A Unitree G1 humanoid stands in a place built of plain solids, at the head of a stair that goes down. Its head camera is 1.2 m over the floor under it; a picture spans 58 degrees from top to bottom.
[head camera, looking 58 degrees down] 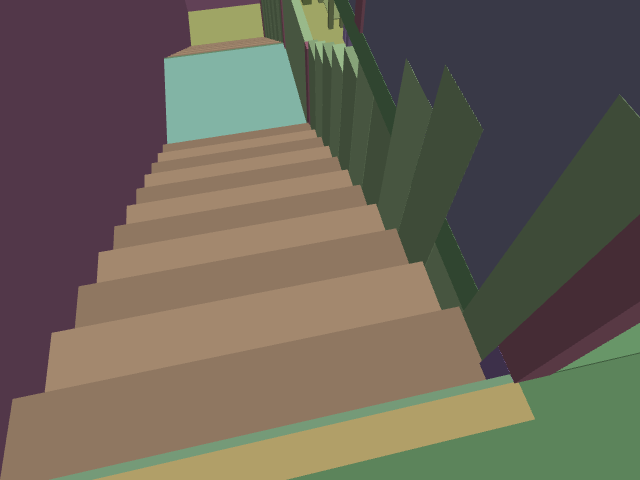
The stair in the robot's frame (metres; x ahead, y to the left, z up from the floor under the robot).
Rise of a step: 0.17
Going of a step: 0.28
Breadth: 1.44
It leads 12 degrees to the left of straight ahead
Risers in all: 12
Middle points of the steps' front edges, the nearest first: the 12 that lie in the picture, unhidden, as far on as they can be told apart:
0.17 0.17 0.00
0.44 0.23 -0.17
0.71 0.29 -0.33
0.98 0.35 -0.50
1.25 0.40 -0.67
1.52 0.46 -0.83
1.78 0.52 -1.00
2.05 0.58 -1.17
2.32 0.63 -1.33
2.59 0.69 -1.50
2.86 0.75 -1.67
3.13 0.81 -1.84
